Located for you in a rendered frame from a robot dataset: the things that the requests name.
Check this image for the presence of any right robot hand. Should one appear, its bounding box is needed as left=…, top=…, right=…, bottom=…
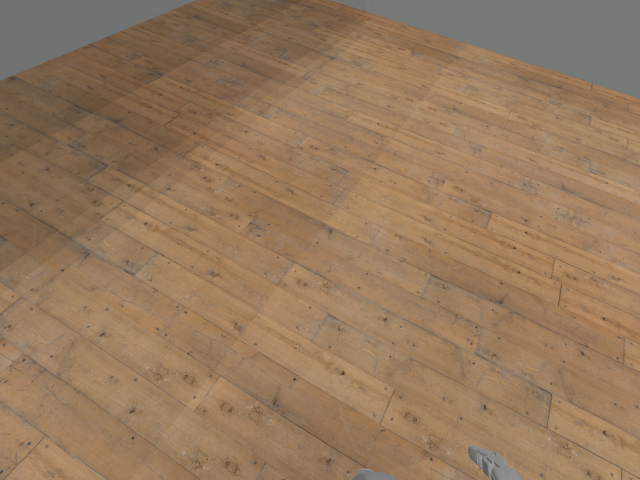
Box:
left=468, top=445, right=522, bottom=480

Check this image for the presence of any right robot shin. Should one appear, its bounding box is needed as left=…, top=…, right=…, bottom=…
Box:
left=354, top=468, right=373, bottom=477

